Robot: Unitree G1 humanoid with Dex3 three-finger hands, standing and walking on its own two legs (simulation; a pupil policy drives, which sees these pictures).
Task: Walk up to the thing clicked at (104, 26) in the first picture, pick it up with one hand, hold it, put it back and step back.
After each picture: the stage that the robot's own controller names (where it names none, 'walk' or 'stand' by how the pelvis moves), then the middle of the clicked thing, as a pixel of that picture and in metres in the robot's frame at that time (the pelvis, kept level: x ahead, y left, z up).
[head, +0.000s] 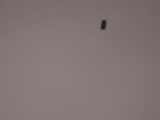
stand; (103, 25) +1.72 -0.22 -0.72
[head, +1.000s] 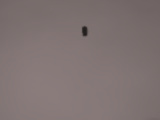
walk; (84, 31) +1.60 +0.13 -0.70
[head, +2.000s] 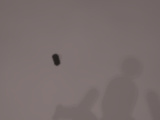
walk; (56, 59) +1.00 +0.35 -0.72
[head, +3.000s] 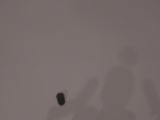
walk; (60, 99) +0.60 +0.23 -0.70
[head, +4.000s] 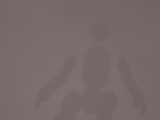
walk; out of the picture +0.33 +0.17 -0.70
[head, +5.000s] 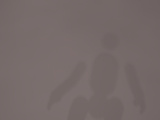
stand; out of the picture +0.27 +0.17 -0.72
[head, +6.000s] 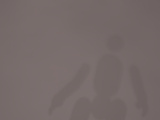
stand; out of the picture +0.29 +0.17 -0.73
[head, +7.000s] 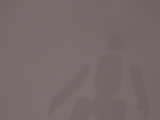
stand; out of the picture +0.29 +0.18 -0.73
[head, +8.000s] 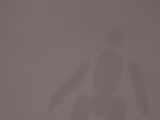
stand; out of the picture +0.27 +0.17 -0.73
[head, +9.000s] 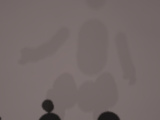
go down; (48, 106) +0.32 +0.17 -0.56
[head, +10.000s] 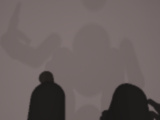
go down; (47, 80) +0.37 +0.17 -0.33
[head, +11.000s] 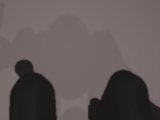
close in; (25, 70) +0.37 +0.18 -0.26
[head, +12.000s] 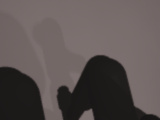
close; out of the picture +0.37 +0.20 -0.23
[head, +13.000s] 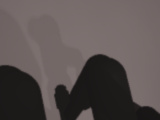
close; out of the picture +0.37 +0.21 -0.22
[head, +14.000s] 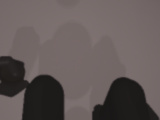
lift; (12, 78) +0.30 +0.24 -0.10
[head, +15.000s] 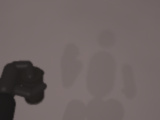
hold; (33, 86) +0.31 +0.17 +0.04
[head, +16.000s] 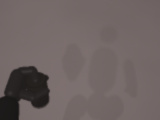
hold; (38, 90) +0.31 +0.17 +0.00
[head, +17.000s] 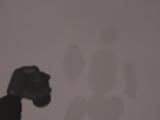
hold; (40, 90) +0.31 +0.16 +0.00
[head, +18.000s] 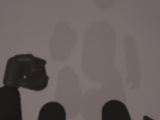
crouch; (36, 75) +0.36 +0.16 -0.07
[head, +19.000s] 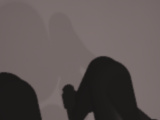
lower; out of the picture +0.41 +0.22 -0.21
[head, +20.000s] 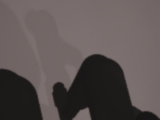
lower; out of the picture +0.41 +0.24 -0.23
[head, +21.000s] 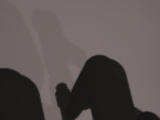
lower; out of the picture +0.40 +0.23 -0.23
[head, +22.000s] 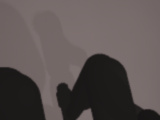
lower; out of the picture +0.40 +0.22 -0.22
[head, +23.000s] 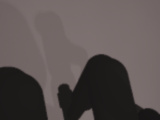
loosen; out of the picture +0.39 +0.22 -0.22
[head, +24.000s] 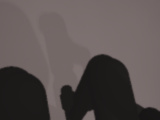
withdraw; out of the picture +0.37 +0.20 -0.22
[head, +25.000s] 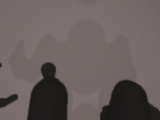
walk; (48, 72) +0.39 +0.16 -0.32
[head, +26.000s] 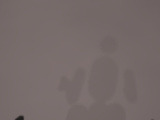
stand; out of the picture +0.31 +0.15 -0.65
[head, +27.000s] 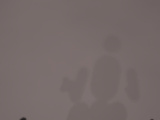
stand; out of the picture +0.31 +0.16 -0.67
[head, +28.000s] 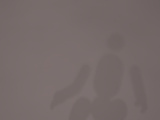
stand; out of the picture +0.31 +0.15 -0.69
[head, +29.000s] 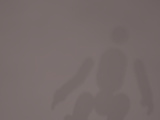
walk; out of the picture +0.35 +0.15 -0.71
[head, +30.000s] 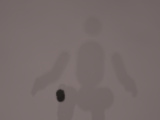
walk; (60, 95) +0.51 +0.14 -0.70
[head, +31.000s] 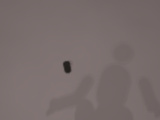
walk; (67, 67) +0.84 +0.23 -0.70
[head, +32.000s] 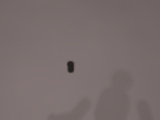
stand; (70, 67) +0.98 +0.15 -0.71
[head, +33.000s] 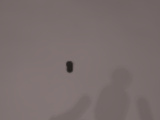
stand; (69, 67) +0.99 +0.16 -0.73
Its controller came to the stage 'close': yes
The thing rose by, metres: 0.72
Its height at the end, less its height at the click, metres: +0.00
